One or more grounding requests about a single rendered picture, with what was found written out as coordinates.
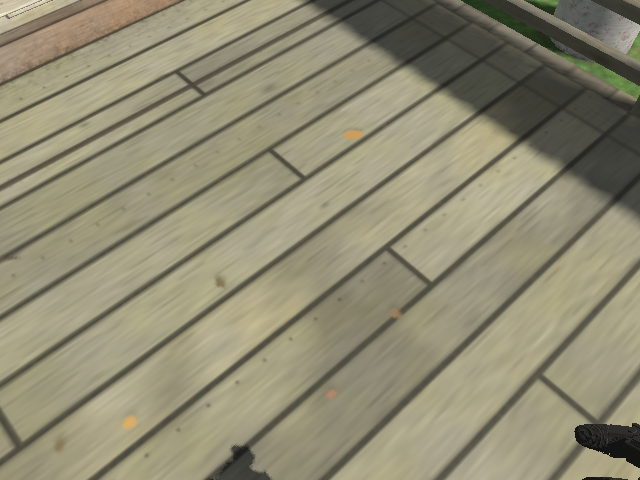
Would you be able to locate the right robot hand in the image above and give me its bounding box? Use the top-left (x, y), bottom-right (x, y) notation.
top-left (574, 423), bottom-right (640, 480)

